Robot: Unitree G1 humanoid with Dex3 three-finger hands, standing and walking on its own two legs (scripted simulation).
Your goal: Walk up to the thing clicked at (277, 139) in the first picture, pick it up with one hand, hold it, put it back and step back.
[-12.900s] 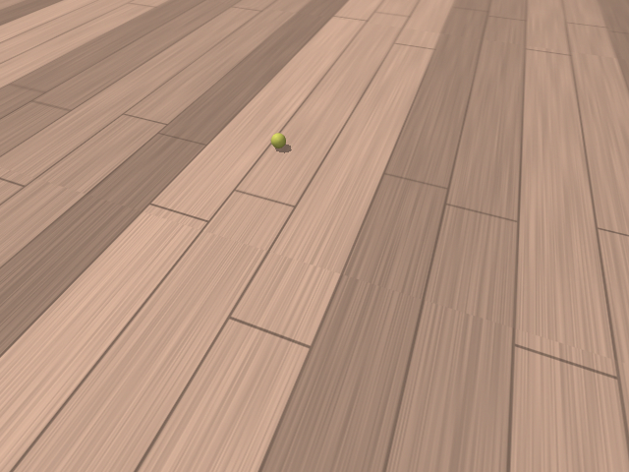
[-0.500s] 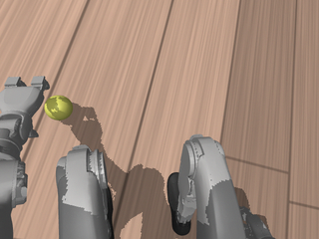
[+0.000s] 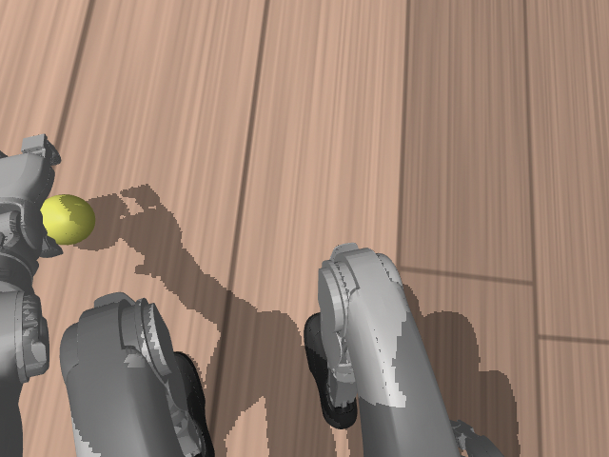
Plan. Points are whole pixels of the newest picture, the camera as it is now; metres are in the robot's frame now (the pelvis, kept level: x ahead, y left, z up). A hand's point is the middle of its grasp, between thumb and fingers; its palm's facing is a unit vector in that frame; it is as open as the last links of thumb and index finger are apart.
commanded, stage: close in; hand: left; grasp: from above
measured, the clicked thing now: (66, 219) +0.46 +0.29 -0.29
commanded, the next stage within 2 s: rest palm in 0.14 s
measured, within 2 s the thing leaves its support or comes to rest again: neither
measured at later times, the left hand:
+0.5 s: hand (44, 219) +0.44 +0.30 -0.22, palm faces -0.44 -0.09 -0.89, open 14.1 cm
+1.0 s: hand (55, 222) +0.44 +0.30 -0.25, palm faces -0.46 -0.13 -0.88, open 14.3 cm
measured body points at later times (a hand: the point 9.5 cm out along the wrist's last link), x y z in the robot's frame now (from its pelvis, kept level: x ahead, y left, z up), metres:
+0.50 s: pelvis +0.00 +0.00 -0.02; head +0.24 +0.09 +0.35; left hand +0.46 +0.30 -0.17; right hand +0.10 -0.27 -0.11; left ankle +0.08 +0.13 -0.29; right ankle +0.10 -0.12 -0.29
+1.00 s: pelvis +0.01 +0.00 -0.03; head +0.27 +0.09 +0.32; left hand +0.46 +0.30 -0.20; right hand +0.03 -0.26 -0.11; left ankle +0.08 +0.13 -0.29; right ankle +0.10 -0.12 -0.29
